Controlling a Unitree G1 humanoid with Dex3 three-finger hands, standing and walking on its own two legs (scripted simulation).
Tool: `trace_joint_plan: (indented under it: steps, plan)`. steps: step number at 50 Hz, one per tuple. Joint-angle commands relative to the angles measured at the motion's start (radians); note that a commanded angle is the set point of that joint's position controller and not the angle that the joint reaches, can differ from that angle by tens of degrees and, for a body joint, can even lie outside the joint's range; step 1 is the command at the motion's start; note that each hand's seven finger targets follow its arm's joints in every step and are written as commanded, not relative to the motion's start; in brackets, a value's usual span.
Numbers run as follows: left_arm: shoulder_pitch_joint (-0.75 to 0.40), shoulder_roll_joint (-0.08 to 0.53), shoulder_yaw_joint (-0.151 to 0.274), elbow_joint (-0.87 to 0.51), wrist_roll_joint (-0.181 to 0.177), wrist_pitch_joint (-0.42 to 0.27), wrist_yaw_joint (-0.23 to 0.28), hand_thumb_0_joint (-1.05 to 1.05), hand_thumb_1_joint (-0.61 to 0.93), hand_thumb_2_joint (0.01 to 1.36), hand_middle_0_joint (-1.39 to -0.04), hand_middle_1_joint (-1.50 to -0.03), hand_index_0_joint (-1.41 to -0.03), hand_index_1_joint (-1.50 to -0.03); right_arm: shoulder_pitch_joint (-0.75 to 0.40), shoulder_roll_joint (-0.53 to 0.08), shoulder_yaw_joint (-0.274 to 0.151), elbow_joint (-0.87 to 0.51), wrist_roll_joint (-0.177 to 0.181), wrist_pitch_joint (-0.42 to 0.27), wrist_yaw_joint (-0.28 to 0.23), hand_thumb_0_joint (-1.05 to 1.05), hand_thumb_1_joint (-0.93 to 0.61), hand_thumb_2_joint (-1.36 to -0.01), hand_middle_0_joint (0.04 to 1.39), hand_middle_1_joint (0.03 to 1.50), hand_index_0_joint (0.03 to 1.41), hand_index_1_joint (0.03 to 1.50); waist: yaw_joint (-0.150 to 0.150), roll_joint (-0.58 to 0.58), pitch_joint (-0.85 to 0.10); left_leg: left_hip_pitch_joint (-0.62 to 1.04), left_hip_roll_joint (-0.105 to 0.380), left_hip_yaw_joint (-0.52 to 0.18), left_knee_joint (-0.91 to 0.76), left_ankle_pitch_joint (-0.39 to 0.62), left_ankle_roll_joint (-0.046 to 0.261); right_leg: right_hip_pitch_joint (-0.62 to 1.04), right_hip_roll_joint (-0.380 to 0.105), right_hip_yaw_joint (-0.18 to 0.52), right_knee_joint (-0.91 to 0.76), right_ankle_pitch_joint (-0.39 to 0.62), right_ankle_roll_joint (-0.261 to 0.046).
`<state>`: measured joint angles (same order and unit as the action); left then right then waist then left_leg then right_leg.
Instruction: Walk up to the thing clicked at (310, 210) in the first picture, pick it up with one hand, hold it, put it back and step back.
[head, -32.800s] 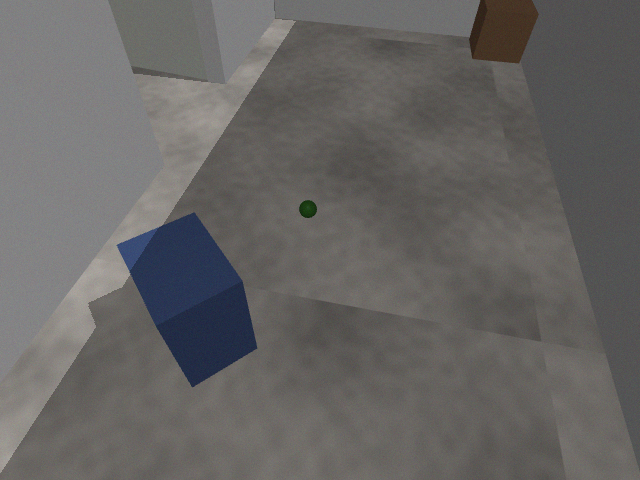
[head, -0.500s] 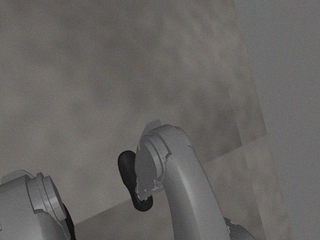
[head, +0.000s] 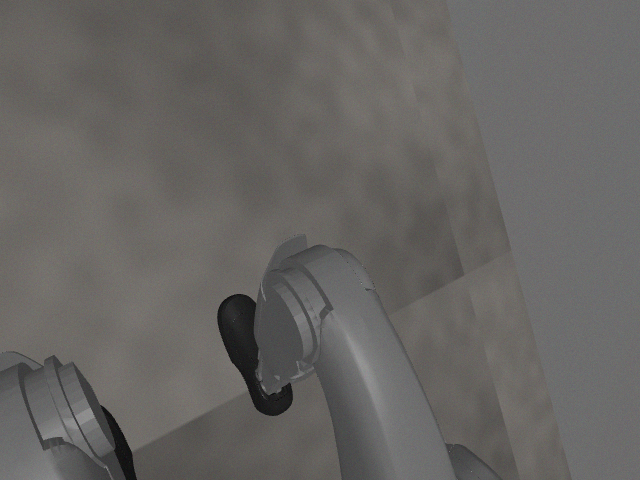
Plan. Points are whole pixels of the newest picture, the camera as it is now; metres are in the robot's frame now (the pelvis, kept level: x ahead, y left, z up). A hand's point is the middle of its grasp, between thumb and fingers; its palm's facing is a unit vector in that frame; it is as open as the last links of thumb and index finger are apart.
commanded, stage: rest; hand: left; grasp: from above
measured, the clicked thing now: out of the picture +0.51 +0.30 -0.27
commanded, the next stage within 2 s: open in 0.28 s
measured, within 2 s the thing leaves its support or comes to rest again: rests again in 0.72 s
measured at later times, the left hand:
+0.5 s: hand out of the picture +0.50 +0.30 -0.24, palm faces -0.44 -0.12 -0.89, open 9.7 cm
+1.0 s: hand out of the picture +0.50 +0.30 -0.24, palm faces -0.44 -0.12 -0.89, open 11.5 cm
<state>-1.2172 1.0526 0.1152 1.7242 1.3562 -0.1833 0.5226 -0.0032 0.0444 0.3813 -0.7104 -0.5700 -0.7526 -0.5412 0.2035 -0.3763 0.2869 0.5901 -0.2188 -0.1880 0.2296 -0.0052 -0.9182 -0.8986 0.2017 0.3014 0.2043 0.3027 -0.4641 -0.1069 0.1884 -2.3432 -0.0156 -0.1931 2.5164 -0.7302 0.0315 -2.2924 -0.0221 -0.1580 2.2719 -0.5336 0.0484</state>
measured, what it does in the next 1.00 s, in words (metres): stands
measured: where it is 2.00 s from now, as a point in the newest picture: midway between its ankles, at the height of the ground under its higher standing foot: (196, 430)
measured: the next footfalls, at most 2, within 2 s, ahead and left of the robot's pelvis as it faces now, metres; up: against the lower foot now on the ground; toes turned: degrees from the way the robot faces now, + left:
none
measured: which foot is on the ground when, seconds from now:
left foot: down 0.00-1.00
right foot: down 0.00-1.00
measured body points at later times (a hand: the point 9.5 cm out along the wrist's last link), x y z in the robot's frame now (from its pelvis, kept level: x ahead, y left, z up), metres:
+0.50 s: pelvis +0.00 +0.00 +0.00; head +0.30 +0.11 +0.31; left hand +0.52 +0.31 -0.19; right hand +0.01 -0.25 -0.04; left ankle +0.06 +0.11 -0.28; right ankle +0.14 -0.12 -0.28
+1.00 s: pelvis +0.00 +0.00 +0.00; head +0.30 +0.12 +0.31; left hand +0.52 +0.31 -0.19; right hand +0.00 -0.24 -0.04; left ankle +0.06 +0.11 -0.28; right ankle +0.14 -0.12 -0.28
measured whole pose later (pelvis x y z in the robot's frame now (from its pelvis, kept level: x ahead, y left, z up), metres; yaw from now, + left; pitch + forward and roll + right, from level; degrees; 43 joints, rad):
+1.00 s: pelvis +0.00 +0.00 +0.00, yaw -2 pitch +30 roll -16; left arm -1.21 1.10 0.09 1.68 1.32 -0.18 0.50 0.00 -0.16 0.80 -0.37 -0.88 -0.38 -0.87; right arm 0.18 -0.37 0.35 0.58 -0.22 -0.17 0.21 -0.01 -0.91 -0.90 0.20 0.30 0.20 0.30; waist -0.47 -0.12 0.21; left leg -2.35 -0.01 -0.21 2.51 -0.72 0.04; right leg -2.28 -0.01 -0.17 2.25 -0.52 0.06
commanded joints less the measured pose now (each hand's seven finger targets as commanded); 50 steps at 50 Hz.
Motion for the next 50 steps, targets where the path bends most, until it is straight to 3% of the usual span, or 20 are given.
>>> trace_joint_plan:
  steps: [1,3,8,9,10,12,14,15,17,18,19,23,29,32,36,43,44,45,46,50]
  plan:
    - [-0.292,0.222,0.002,-0.139,-0.019,0.003,0.044,0.000,0.717,0.725,-1.037,-0.725,-1.068,-0.694,0.221,-0.338,-0.098,0.031,0.007,-0.001,-0.018,0.000,-0.910,-0.905,0.200,0.300,0.200,0.300,-0.066,0.554,-0.680,0.495,0.023,0.059,-0.282,0.264,-0.022,0.429,0.052,-0.086,-0.160,0.177,-0.071]
    - [-0.284,0.199,-0.015,-0.128,-0.025,0.005,0.035,0.000,0.714,0.710,-1.029,-0.721,-1.063,-0.687,0.220,-0.344,-0.096,0.025,0.005,-0.006,-0.017,0.000,-0.909,-0.905,0.200,0.300,0.200,0.300,-0.077,0.549,-0.647,0.486,0.024,0.059,-0.276,0.247,-0.021,0.408,0.050,-0.086,-0.160,0.163,-0.071]
    - [-0.272,0.248,0.002,-0.127,-0.027,0.002,0.036,0.000,0.692,0.685,-1.011,-0.719,-1.046,-0.684,0.215,-0.340,-0.080,0.030,0.008,-0.001,-0.020,0.000,-0.910,-0.906,0.200,0.300,0.200,0.300,-0.065,0.565,-0.670,0.497,0.030,0.046,-0.288,0.275,-0.028,0.441,0.052,-0.093,-0.160,0.180,-0.074]
    - [-0.278,0.240,0.003,-0.139,-0.026,0.002,0.031,0.000,0.704,0.686,-1.024,-0.711,-1.056,-0.679,0.221,-0.340,-0.074,0.027,0.006,0.000,-0.019,0.000,-0.910,-0.907,0.200,0.300,0.200,0.300,-0.085,0.555,-0.647,0.487,0.032,0.045,-0.277,0.283,-0.027,0.429,0.046,-0.093,-0.161,0.192,-0.069]
    - [-0.264,0.247,-0.006,-0.133,-0.029,0.002,0.029,0.000,0.688,0.694,-1.015,-0.713,-1.045,-0.682,0.212,-0.338,-0.072,0.026,0.009,0.001,-0.020,0.000,-0.911,-0.907,0.200,0.300,0.200,0.300,-0.073,0.543,-0.655,0.472,0.029,0.056,-0.275,0.269,-0.020,0.455,0.054,-0.089,-0.166,0.184,-0.070]
    - [-0.274,0.227,-0.014,-0.135,-0.032,0.002,0.024,0.000,0.688,0.672,-1.002,-0.706,-1.038,-0.669,0.215,-0.351,-0.075,0.021,0.005,-0.001,-0.022,0.000,-0.908,-0.905,0.200,0.300,0.200,0.300,-0.087,0.550,-0.641,0.489,0.032,0.046,-0.273,0.275,-0.026,0.420,0.050,-0.092,-0.157,0.180,-0.071]
    - [-0.267,0.260,0.001,-0.129,-0.028,0.000,0.032,0.000,0.673,0.688,-0.997,-0.705,-1.026,-0.676,0.204,-0.350,-0.070,0.026,0.010,0.004,-0.028,0.000,-0.908,-0.906,0.200,0.300,0.200,0.300,-0.069,0.565,-0.648,0.507,0.036,0.033,-0.283,0.281,-0.034,0.406,0.048,-0.097,-0.160,0.175,-0.076]
    - [-0.267,0.253,0.000,-0.133,-0.031,0.000,0.029,0.000,0.674,0.677,-1.007,-0.688,-1.034,-0.661,0.213,-0.347,-0.066,0.027,0.009,0.004,-0.025,0.000,-0.909,-0.906,0.200,0.300,0.200,0.300,-0.083,0.572,-0.635,0.512,0.040,0.027,-0.286,0.297,-0.037,0.401,0.045,-0.098,-0.155,0.186,-0.073]
    - [-0.278,0.285,0.012,-0.157,-0.029,-0.005,0.034,0.000,0.673,0.668,-1.003,-0.688,-1.031,-0.660,0.207,-0.342,-0.061,0.027,0.008,0.010,-0.027,0.000,-0.909,-0.907,0.200,0.300,0.200,0.300,-0.073,0.580,-0.664,0.502,0.039,0.034,-0.292,0.287,-0.032,0.440,0.051,-0.099,-0.162,0.187,-0.073]
    - [-0.258,0.250,-0.011,-0.114,-0.030,0.000,0.028,0.000,0.672,0.668,-1.006,-0.682,-1.032,-0.656,0.201,-0.346,-0.060,0.017,0.008,0.008,-0.028,0.000,-0.909,-0.907,0.200,0.300,0.200,0.300,-0.082,0.548,-0.633,0.481,0.035,0.039,-0.277,0.264,-0.025,0.421,0.050,-0.094,-0.161,0.175,-0.072]
    - [-0.264,0.266,0.004,-0.130,-0.033,-0.002,0.030,0.000,0.668,0.670,-0.999,-0.683,-1.025,-0.657,0.201,-0.344,-0.056,0.025,0.008,0.009,-0.029,0.000,-0.908,-0.906,0.200,0.300,0.200,0.300,-0.079,0.556,-0.626,0.471,0.037,0.037,-0.281,0.267,-0.029,0.417,0.048,-0.098,-0.165,0.173,-0.073]
    - [-0.265,0.268,-0.007,-0.136,-0.039,-0.004,0.027,0.000,0.348,0.683,-0.731,-0.714,-0.750,-0.695,0.194,-0.340,-0.056,0.022,0.009,0.009,-0.035,0.000,-0.902,-0.905,0.201,0.301,0.200,0.300,-0.076,0.556,-0.639,0.485,0.039,0.036,-0.293,0.230,-0.027,0.417,0.052,-0.100,-0.173,0.151,-0.070]
    - [-0.259,0.251,-0.026,-0.137,-0.047,-0.009,0.026,0.000,0.055,0.746,-0.559,-0.760,-0.561,-0.758,0.195,-0.344,-0.056,0.024,0.010,0.011,-0.039,0.000,-0.901,-0.904,0.201,0.301,0.201,0.301,-0.090,0.551,-0.619,0.472,0.038,0.039,-0.286,0.228,-0.024,0.420,0.053,-0.098,-0.174,0.155,-0.070]
    - [-0.285,0.273,0.001,-0.187,-0.044,-0.012,0.030,0.000,-0.031,0.745,-0.480,-0.792,-0.489,-0.783,0.204,-0.341,-0.049,0.029,0.006,0.012,-0.037,0.000,-0.900,-0.904,0.201,0.301,0.201,0.301,-0.084,0.578,-0.652,0.502,0.044,0.025,-0.284,0.284,-0.034,0.417,0.046,-0.101,-0.163,0.190,-0.072]
    - [-0.244,0.223,-0.036,-0.128,-0.044,-0.009,0.024,0.000,-0.117,0.760,-0.404,-0.823,-0.413,-0.813,0.193,-0.338,-0.043,0.024,0.004,0.012,-0.036,0.000,-0.900,-0.905,0.201,0.301,0.201,0.301,-0.101,0.561,-0.597,0.481,0.043,0.027,-0.282,0.263,-0.032,0.396,0.051,-0.105,-0.169,0.177,-0.070]
    - [-0.248,0.244,-0.025,-0.155,-0.047,-0.001,0.013,0.000,-0.185,0.816,-0.336,-0.898,-0.346,-0.888,0.189,-0.340,-0.043,0.026,0.002,0.018,-0.034,0.000,-0.900,-0.905,0.201,0.301,0.200,0.300,-0.079,0.600,-0.622,0.518,0.047,0.017,-0.301,0.262,-0.041,0.382,0.045,-0.104,-0.170,0.160,-0.075]
    - [-0.231,0.221,-0.039,-0.131,-0.053,0.001,0.007,0.000,-0.196,0.821,-0.323,-0.913,-0.336,-0.899,0.193,-0.335,-0.034,0.020,0.000,0.014,-0.032,0.000,-0.899,-0.905,0.201,0.300,0.200,0.300,-0.099,0.559,-0.592,0.505,0.047,0.019,-0.292,0.261,-0.036,0.384,0.046,-0.105,-0.171,0.166,-0.070]
    - [-0.266,0.257,-0.016,-0.198,-0.054,-0.005,0.011,0.000,-0.200,0.848,-0.318,-0.916,-0.326,-0.908,0.200,-0.346,-0.038,0.023,0.001,0.017,-0.033,0.000,-0.897,-0.904,0.201,0.300,0.200,0.300,-0.089,0.592,-0.633,0.520,0.049,0.011,-0.301,0.285,-0.042,0.395,0.043,-0.108,-0.173,0.174,-0.072]
    - [-0.242,0.255,-0.025,-0.162,-0.052,0.001,0.012,0.000,-0.210,0.842,-0.306,-0.931,-0.318,-0.918,0.190,-0.340,-0.040,0.019,0.004,0.019,-0.036,0.000,-0.899,-0.904,0.201,0.300,0.200,0.300,-0.079,0.586,-0.639,0.511,0.046,0.020,-0.304,0.266,-0.037,0.419,0.049,-0.101,-0.172,0.172,-0.072]
    - [-0.247,0.250,-0.020,-0.166,-0.057,0.000,0.013,0.000,-0.264,0.863,-0.249,-0.969,-0.265,-0.951,0.203,-0.335,-0.032,0.027,0.002,0.022,-0.034,0.000,-0.897,-0.903,0.201,0.300,0.200,0.300,-0.090,0.586,-0.637,0.509,0.046,0.021,-0.293,0.290,-0.037,0.418,0.049,-0.104,-0.167,0.189,-0.073]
